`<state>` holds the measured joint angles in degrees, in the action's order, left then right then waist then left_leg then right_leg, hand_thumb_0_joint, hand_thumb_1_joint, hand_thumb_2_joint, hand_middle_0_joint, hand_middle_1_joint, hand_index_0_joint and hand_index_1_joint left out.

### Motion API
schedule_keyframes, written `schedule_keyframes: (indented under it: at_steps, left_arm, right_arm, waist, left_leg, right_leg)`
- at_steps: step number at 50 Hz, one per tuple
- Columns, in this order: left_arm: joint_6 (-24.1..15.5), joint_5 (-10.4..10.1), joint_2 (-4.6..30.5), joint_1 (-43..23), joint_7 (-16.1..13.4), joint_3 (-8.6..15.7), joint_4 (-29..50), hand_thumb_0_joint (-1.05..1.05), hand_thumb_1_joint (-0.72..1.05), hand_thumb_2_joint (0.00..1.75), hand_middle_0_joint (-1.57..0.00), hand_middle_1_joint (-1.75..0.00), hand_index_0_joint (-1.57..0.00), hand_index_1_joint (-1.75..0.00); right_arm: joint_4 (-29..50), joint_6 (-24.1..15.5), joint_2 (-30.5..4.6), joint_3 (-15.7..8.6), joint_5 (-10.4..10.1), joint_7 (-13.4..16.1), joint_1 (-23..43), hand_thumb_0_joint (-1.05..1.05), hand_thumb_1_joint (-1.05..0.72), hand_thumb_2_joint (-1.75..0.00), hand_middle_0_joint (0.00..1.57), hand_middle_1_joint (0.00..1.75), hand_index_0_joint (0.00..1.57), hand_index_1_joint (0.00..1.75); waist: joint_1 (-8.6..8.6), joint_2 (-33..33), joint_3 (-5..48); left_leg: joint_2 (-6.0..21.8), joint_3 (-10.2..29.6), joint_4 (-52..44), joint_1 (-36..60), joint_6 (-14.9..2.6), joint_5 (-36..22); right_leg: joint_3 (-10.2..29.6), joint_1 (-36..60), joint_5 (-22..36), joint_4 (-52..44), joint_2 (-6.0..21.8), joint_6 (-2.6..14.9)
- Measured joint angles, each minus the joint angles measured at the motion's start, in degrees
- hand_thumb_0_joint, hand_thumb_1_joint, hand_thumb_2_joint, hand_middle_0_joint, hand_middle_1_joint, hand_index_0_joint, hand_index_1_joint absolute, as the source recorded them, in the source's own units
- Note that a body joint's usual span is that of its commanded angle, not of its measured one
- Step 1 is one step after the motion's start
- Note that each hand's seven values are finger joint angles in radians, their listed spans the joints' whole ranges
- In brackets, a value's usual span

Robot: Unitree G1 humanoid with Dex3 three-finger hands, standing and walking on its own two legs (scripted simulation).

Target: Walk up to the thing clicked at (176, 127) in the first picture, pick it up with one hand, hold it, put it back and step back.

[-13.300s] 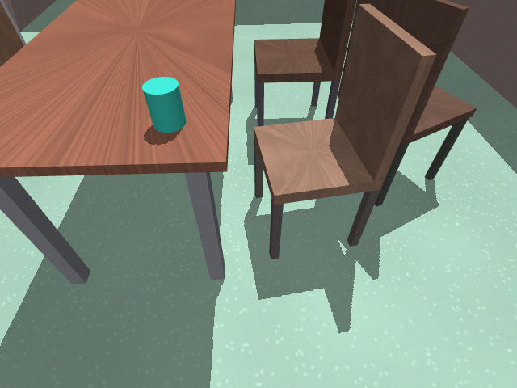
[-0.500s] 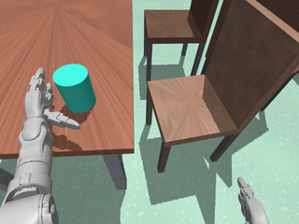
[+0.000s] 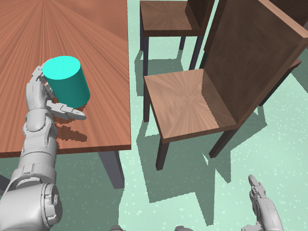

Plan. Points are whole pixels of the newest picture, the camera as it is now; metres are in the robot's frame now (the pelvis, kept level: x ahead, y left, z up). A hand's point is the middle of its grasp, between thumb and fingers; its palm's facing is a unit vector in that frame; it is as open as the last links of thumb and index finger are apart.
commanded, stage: close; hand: left
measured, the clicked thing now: (68, 83) +0.51 +0.21 +0.09
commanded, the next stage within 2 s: settle in 0.48 s
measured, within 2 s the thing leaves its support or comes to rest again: leaves its support in 1.04 s
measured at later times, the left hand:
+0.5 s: hand (65, 86) +0.49 +0.21 +0.09, palm faces +0.19 -0.98 -0.01, open 11.7 cm
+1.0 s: hand (66, 91) +0.47 +0.20 +0.10, palm faces +0.19 -0.98 -0.03, open 11.7 cm
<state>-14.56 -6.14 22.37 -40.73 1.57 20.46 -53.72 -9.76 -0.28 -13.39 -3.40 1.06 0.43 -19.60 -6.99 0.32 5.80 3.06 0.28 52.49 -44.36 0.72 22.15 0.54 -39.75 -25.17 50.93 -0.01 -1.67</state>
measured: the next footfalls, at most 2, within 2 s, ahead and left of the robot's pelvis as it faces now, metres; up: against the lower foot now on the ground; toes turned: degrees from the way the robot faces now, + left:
none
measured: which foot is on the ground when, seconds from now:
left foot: down 0.00-1.00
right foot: down 0.00-1.00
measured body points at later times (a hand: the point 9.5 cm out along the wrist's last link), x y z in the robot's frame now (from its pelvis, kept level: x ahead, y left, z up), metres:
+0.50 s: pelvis +0.02 +0.01 +0.00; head +0.09 +0.03 +0.44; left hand +0.47 +0.26 +0.10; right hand +0.16 -0.24 -0.03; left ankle +0.03 +0.13 -0.69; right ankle -0.01 -0.14 -0.69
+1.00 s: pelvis +0.03 +0.01 +0.01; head +0.09 +0.02 +0.45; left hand +0.45 +0.25 +0.10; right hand +0.18 -0.25 -0.03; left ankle +0.03 +0.13 -0.69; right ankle +0.00 -0.14 -0.69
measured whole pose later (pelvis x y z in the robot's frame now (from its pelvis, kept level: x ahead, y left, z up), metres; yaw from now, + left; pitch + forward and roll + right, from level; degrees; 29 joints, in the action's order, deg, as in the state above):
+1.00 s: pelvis +0.03 +0.01 +0.01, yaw +0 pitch +13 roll -2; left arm -6.0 -6.4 18.6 -32.8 -0.1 17.0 -40.2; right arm -9.2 3.0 -13.0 -3.3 0.4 0.5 -21.4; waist -4.9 -0.9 6.6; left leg 3.0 -0.5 51.0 -39.8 0.3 24.2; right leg 1.2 -34.9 -26.2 48.1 0.2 -2.2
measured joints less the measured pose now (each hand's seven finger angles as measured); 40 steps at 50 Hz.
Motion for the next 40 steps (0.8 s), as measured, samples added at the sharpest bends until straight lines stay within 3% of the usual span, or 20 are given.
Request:
schedule_keyframes:
  at_steps: [8,18,26,31,40]
  left_arm:
    - [-0.1,0.1,1.8,-2.6,0.5,0.9,-1.8,-0.01,-0.54,0.16,-0.50,-0.34,-0.52,-0.33]
    - [0.4,0.4,2.2,-4.2,-0.4,0.6,-3.6,-0.01,-0.37,0.41,-0.71,-0.60,-0.76,-0.60]
    - [0.5,-0.3,-0.1,-0.2,-0.3,-1.5,1.2,-0.01,-0.45,0.70,-0.68,-0.73,-0.72,-0.74]
    - [1.0,-0.8,-1.4,2.4,-0.3,-1.5,4.8,0.00,-0.49,0.91,-0.65,-0.81,-0.68,-0.83]
    - [4.1,-0.7,-2.3,4.7,-0.6,-1.6,9.2,-0.01,-0.55,1.00,-0.61,-0.91,-0.65,-0.92]
  right_arm:
    - [1.3,0.0,0.1,0.4,0.4,-0.7,-1.4,-0.01,0.50,-0.05,0.06,0.05,0.06,0.06]
    - [1.4,1.2,0.4,1.1,0.7,-0.9,-0.9,-0.01,0.49,-0.05,0.06,0.05,0.06,0.06]
    - [1.5,1.5,1.0,1.9,0.2,-1.4,-2.3,-0.01,0.49,-0.05,0.06,0.05,0.05,0.06]
    - [1.4,1.9,1.2,2.0,-0.1,-1.7,-2.6,-0.01,0.49,-0.05,0.06,0.05,0.06,0.06]
    - [2.2,3.2,0.7,0.9,-0.6,-1.4,-2.5,-0.01,0.49,-0.06,0.06,0.05,0.06,0.06]
  waist:
    - [-0.80,0.0,-0.3]
    - [-0.67,-0.9,0.7]
    - [0.41,-0.8,1.9]
    - [0.83,-1.1,2.0]
    - [1.33,-1.3,1.2]
  left_leg:
    - [0.2,0.0,0.5,-1.4,-0.13,0.2]
    - [0.3,-0.5,1.2,-2.3,-0.54,1.0]
    - [0.2,-0.5,0.9,-1.1,-0.63,1.8]
    - [0.2,-0.7,1.0,-0.3,-0.70,2.4]
    - [0.0,-0.9,0.3,1.3,-0.71,2.7]
  right_leg:
    - [0.1,-1.2,0.2,-0.1,-0.2,-0.15]
    - [0.5,-1.8,0.0,-0.2,-0.3,-0.56]
    - [0.5,-0.5,-0.7,-0.8,-0.1,-0.68]
    - [0.6,0.2,-1.2,-0.9,-0.1,-0.76]
    - [0.8,1.8,-1.5,-1.3,0.1,-0.81]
